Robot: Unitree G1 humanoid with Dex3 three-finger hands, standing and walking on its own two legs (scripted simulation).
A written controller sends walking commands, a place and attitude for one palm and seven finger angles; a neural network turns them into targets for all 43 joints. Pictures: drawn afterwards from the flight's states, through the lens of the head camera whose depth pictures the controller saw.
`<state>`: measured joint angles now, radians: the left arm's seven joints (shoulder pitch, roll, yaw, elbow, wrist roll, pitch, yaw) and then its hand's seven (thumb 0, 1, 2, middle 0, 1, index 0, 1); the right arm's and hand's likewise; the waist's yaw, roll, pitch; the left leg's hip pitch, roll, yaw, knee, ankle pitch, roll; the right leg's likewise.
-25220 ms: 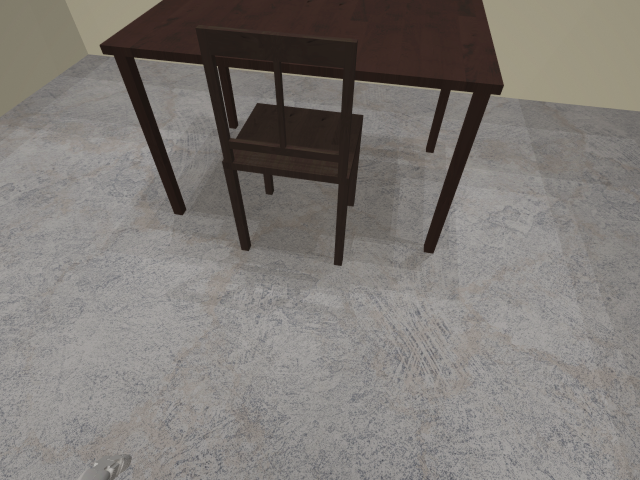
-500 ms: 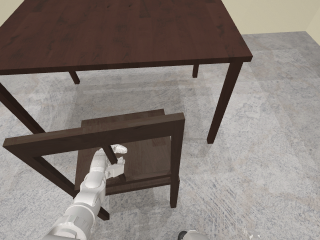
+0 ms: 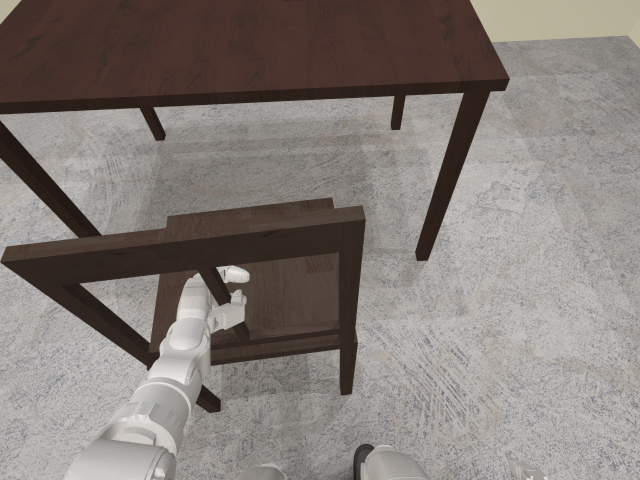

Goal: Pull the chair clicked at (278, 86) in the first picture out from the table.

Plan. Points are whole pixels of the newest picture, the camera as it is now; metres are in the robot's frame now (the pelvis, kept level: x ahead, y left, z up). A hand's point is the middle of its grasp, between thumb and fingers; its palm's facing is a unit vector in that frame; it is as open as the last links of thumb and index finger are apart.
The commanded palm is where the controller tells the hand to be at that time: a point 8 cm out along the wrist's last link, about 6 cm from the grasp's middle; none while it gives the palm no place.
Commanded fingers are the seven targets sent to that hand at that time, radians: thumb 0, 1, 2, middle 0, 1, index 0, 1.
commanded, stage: step backward, pulling the chair out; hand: left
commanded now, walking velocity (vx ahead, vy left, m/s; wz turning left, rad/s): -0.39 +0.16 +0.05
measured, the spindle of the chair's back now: (227, 305) +0.37 +0.15 -0.08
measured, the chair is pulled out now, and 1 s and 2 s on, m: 0.33 0.47 0.64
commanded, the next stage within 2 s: stop walking, hand still on the chair in 1.24 s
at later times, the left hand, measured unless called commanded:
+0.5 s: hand (225, 359) +0.27 +0.14 -0.05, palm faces +0.00 -0.98 -0.18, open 5.0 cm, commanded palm +0.27 +0.19 -0.05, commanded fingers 0.00 0.90 0.90 -0.50 -1.45 -0.50 -1.45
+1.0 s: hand (219, 408) +0.21 +0.14 -0.05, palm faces +0.01 -0.99 -0.16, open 4.9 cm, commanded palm +0.19 +0.19 -0.05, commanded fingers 0.00 0.90 0.90 -0.50 -1.45 -0.50 -1.45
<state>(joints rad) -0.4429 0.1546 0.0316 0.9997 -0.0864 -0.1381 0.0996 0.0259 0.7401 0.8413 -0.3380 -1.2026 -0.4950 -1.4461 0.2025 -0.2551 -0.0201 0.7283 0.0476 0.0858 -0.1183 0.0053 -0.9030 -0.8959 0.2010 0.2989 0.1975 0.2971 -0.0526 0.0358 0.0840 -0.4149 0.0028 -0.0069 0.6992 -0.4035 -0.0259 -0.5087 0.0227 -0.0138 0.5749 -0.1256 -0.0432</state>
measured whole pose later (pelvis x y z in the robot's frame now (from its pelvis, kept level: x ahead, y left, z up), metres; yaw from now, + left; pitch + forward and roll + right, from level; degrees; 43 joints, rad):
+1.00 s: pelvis -0.14 +0.02 +0.01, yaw +0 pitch +3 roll +1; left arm -0.47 0.13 0.04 1.02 -0.08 -0.16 0.07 0.03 0.76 0.81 -0.34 -1.20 -0.49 -1.45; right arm 0.18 -0.22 -0.02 0.75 0.03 0.06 -0.09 0.00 -0.90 -0.90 0.20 0.30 0.20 0.30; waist -0.03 0.04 0.12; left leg -0.41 0.03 -0.01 0.80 -0.45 -0.05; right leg -0.39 0.03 -0.02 0.53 -0.20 -0.06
